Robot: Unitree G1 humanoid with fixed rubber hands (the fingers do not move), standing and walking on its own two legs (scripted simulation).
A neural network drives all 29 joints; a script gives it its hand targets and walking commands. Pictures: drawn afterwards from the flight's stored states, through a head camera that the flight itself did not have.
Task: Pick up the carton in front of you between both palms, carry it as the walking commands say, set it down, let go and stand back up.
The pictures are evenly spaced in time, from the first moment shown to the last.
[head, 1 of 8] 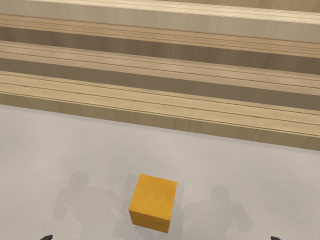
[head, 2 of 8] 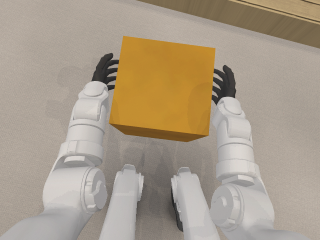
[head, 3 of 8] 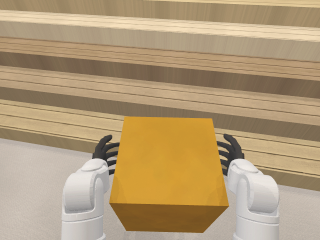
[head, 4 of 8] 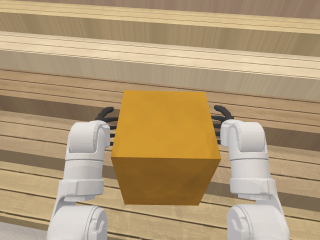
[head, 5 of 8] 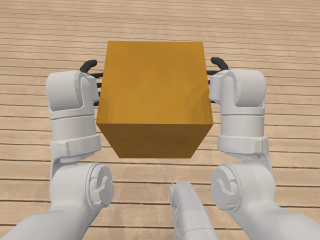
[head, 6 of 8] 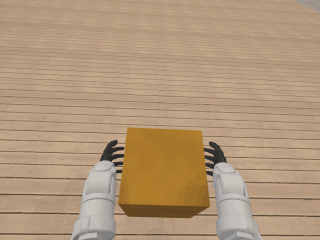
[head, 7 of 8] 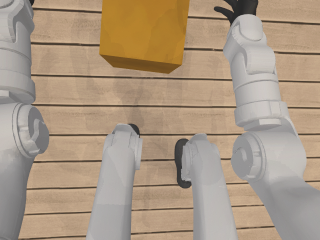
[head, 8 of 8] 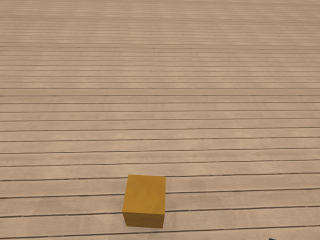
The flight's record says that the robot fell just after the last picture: no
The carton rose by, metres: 1.65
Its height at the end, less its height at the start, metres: +0.90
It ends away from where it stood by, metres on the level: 3.48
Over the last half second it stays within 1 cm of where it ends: yes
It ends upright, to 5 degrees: yes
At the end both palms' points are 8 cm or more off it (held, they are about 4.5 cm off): yes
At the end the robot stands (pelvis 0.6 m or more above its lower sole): yes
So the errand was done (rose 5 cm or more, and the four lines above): yes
